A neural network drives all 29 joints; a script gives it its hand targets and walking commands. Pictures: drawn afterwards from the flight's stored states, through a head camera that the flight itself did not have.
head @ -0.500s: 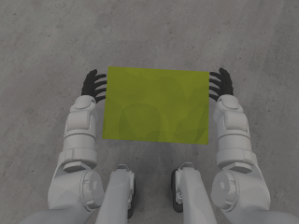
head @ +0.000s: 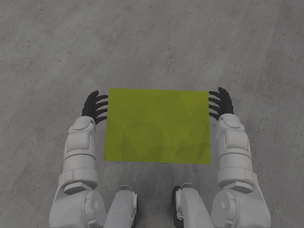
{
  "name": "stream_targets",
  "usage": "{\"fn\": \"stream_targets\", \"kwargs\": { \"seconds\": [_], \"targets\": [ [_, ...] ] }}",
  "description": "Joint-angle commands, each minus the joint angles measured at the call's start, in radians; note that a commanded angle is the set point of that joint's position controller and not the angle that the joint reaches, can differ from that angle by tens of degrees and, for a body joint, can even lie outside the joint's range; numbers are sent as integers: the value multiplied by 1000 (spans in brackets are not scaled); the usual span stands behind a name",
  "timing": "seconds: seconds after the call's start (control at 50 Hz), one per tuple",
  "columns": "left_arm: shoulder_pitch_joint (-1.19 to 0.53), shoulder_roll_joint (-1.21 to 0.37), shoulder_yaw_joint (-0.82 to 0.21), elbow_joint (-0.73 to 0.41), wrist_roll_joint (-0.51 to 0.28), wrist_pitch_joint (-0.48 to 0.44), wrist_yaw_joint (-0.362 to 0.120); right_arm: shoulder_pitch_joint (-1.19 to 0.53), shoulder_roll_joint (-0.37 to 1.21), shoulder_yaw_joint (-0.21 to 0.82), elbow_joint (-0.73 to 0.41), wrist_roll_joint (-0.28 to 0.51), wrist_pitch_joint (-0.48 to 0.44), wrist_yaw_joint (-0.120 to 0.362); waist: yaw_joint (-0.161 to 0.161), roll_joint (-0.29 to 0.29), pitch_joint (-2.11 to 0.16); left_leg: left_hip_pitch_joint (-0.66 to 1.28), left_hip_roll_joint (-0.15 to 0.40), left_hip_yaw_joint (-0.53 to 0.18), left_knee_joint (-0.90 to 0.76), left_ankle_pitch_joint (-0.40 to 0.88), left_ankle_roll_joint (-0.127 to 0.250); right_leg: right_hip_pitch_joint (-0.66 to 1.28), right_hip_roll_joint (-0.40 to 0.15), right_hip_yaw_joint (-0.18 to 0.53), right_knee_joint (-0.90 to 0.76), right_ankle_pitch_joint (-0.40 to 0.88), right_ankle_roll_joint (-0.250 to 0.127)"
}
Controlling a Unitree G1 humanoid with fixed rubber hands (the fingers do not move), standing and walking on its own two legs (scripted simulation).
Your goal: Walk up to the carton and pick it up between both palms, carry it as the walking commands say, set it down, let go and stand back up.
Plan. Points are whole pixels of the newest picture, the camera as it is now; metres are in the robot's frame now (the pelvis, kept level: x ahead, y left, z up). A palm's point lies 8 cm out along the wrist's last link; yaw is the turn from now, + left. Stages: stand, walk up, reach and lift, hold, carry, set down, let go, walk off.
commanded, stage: reach and lift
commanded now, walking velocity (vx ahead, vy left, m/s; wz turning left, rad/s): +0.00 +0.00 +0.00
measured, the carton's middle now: (156, 128) +0.39 +0.00 -0.13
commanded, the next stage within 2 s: none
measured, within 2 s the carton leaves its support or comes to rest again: neither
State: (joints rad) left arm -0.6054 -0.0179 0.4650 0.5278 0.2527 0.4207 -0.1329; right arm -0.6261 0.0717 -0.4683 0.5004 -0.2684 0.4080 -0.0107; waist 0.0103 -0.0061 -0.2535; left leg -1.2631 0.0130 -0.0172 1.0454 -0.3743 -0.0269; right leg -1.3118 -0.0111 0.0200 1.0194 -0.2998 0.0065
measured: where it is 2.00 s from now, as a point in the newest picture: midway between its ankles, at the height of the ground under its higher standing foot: (154, 217)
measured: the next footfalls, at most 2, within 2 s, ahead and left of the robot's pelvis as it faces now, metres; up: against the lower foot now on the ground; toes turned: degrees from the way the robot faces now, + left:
none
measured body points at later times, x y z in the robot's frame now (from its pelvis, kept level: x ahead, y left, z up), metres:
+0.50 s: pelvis +0.02 +0.01 +0.06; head +0.15 +0.00 +0.50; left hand +0.38 +0.20 +0.02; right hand +0.39 -0.18 +0.02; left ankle +0.04 +0.14 -0.64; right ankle +0.08 -0.12 -0.64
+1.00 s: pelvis +0.04 +0.00 +0.10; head +0.08 +0.00 +0.55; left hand +0.36 +0.19 +0.09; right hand +0.37 -0.18 +0.10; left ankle +0.04 +0.14 -0.64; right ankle +0.08 -0.12 -0.64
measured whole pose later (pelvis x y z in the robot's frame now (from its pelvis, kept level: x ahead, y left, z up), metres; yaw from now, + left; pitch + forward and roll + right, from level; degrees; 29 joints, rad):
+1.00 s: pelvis +0.04 +0.00 +0.10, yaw +0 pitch +8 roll +0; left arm -0.30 -0.08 0.35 0.36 0.29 0.53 -0.12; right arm -0.30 0.13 -0.40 0.31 -0.30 0.52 0.09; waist 0.01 0.01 -0.09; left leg -0.35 0.02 -0.02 0.39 -0.19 -0.02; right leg -0.39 -0.01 0.01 0.37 -0.12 0.01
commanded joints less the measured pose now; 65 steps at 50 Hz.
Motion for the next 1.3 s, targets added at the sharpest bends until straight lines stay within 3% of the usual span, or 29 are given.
{"fn": "stream_targets", "kwargs": {
  "seconds": [0.0, 0.4, 0.62, 0.86, 1.28],
  "targets": [
    [-568, -898, -551, -14, -191, -25, -319, -470, 936, 576, 78, 170, 11, 401, 6, -5, -680, 309, -145, 59, -165, 213, 35, 611, 141, -33, -118, 232, -14],
    [-384, -904, -609, -120, -166, -11, -316, -272, 913, 617, -16, 132, 26, 413, 5, 7, -491, 597, -124, 28, -422, 319, 42, 882, 127, -7, -363, 350, -20],
    [-285, -913, -667, -164, -168, 6, -292, -183, 899, 657, -82, 143, 39, 409, 0, 11, -417, 792, -114, 4, -534, 405, 41, 1008, 130, -3, -478, 406, -21],
    [-218, -875, -678, -184, -173, 45, -269, -127, 883, 669, -119, 166, 91, 386, 8, 8, -265, 933, -113, -10, -660, 371, 48, 1177, 116, 15, -605, 392, -14],
    [-190, -859, -700, -290, -215, 182, -234, -98, 854, 704, -226, 215, 235, 360, -17, 18, 10, 1143, -112, -11, -833, 310, 33, 1379, 112, 3, -772, 311, -10]
  ]
}}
